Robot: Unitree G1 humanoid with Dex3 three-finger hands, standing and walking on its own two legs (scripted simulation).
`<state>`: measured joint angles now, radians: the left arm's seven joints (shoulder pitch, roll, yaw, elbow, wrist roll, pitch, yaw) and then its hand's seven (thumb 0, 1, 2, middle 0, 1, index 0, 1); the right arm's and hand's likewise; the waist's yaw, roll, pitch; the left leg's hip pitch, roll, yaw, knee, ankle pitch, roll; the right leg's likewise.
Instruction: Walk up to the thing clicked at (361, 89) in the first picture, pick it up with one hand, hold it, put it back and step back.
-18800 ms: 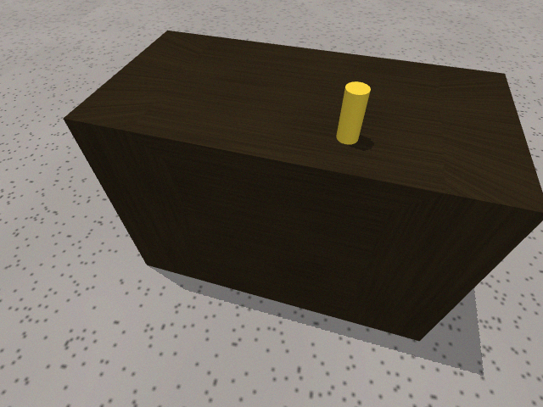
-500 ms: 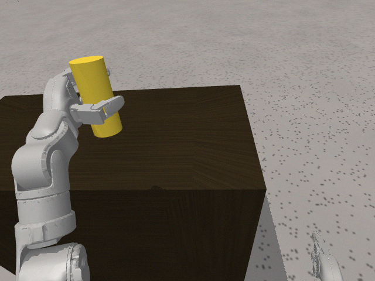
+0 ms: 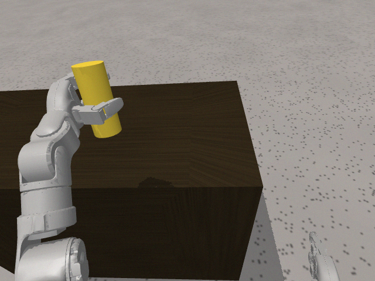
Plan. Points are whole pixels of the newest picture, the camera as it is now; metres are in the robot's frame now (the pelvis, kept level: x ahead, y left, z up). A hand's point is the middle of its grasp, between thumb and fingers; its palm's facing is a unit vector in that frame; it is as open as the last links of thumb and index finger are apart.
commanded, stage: crouch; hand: left
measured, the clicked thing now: (98, 100) +0.36 +0.17 +0.26
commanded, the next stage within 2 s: lower in 1.16 s
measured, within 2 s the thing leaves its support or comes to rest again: neither
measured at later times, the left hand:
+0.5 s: hand (106, 110) +0.44 +0.21 +0.18, palm faces +0.21 -0.98 +0.01, open 9.1 cm
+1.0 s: hand (106, 114) +0.47 +0.22 +0.15, palm faces +0.22 -0.97 +0.01, open 9.1 cm
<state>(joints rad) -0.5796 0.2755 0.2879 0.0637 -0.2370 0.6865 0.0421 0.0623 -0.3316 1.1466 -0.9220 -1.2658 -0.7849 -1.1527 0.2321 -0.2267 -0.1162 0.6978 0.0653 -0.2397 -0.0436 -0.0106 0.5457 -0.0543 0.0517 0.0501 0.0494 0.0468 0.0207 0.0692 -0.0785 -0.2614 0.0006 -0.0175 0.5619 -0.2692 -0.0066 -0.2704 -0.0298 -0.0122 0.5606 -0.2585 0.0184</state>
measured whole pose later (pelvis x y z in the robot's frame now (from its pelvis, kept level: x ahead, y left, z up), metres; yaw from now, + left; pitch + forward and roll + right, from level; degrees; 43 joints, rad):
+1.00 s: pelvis +0.02 +0.00 +0.00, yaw -1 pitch +6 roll -1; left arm -0.72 0.43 0.35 0.84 -0.16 -0.03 -0.05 0.06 -0.33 1.16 -0.92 -1.28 -0.78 -1.16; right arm 0.24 -0.22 -0.05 0.56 0.04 -0.18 -0.06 -0.01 0.55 -0.05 0.05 0.05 0.05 0.05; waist -0.07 0.02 -0.07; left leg -0.41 0.02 -0.01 0.60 -0.30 -0.01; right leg -0.41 -0.01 0.00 0.56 -0.26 0.02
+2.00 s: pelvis +0.01 +0.01 -0.04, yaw -2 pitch +15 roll -2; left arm -0.81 0.51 0.42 1.04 -0.12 -0.22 -0.08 0.06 -0.35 1.16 -0.93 -1.25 -0.80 -1.14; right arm 0.30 -0.22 -0.02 0.32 0.00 -0.08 -0.02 -0.01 0.52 -0.06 0.06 0.05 0.05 0.05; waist -0.14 0.01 -0.12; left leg -0.77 0.04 -0.01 0.91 -0.42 0.00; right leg -0.75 0.01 0.00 0.83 -0.35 0.03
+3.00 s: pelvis +0.00 +0.01 -0.06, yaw -2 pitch +18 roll -3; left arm -0.81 0.52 0.45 1.05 -0.11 -0.28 -0.09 0.00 -0.38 0.53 -0.85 -0.76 -0.83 -0.72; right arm 0.37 -0.23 -0.02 0.13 -0.01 -0.02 0.00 -0.01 0.51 -0.05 0.06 0.05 0.05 0.05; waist -0.15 0.00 -0.13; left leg -0.87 0.04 -0.02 1.01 -0.45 0.00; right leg -0.85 0.01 -0.01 0.93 -0.39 0.02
